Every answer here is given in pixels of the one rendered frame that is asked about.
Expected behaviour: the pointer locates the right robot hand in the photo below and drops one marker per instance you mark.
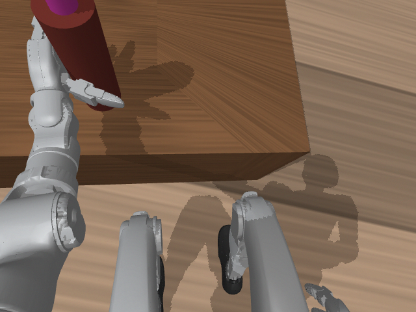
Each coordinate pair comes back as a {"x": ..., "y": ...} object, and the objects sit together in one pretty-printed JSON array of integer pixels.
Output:
[{"x": 325, "y": 298}]

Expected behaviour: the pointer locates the left robot arm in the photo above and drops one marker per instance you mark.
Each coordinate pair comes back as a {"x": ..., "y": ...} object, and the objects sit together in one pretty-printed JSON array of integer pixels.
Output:
[{"x": 40, "y": 217}]

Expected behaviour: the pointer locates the bottle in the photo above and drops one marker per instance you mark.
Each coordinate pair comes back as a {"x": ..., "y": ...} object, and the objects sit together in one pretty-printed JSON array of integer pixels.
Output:
[{"x": 74, "y": 30}]

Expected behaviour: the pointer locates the left robot hand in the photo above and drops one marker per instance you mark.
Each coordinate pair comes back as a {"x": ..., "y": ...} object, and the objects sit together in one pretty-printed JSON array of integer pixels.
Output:
[{"x": 48, "y": 72}]

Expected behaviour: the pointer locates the right robot foot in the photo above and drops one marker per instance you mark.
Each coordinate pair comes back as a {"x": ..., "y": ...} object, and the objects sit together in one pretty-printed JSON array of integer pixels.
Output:
[{"x": 229, "y": 285}]

